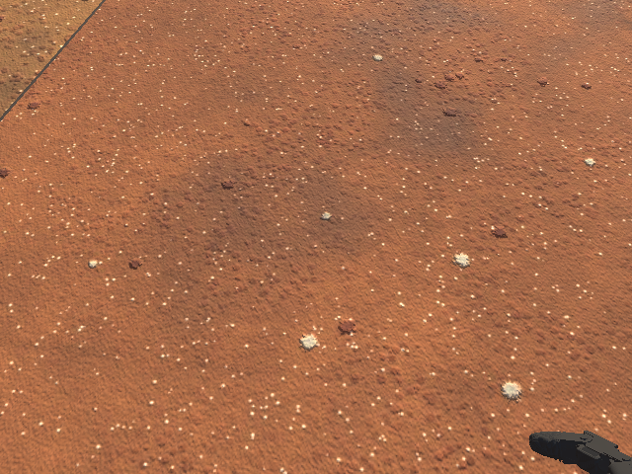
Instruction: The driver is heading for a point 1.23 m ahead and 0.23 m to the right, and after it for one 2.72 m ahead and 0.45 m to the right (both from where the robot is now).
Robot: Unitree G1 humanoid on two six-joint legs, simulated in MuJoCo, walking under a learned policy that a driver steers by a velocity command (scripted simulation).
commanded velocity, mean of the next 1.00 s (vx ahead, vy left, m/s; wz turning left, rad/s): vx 0.50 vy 0.00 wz -0.29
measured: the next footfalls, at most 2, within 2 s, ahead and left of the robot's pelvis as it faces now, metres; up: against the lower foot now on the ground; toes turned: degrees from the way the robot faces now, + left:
left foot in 0.04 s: +0.21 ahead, +0.13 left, +0.00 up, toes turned -1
right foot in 0.58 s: +0.44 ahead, -0.17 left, +0.00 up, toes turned -21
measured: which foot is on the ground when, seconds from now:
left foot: up 0.00-0.02, down 0.04-0.56, up 0.58-1.00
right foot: down 0.00-0.06, up 0.08-0.56, down 0.58-1.00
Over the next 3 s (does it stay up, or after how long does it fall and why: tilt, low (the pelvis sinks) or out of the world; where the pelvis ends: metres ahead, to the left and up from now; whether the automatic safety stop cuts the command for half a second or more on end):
stays up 1.21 -0.25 0.00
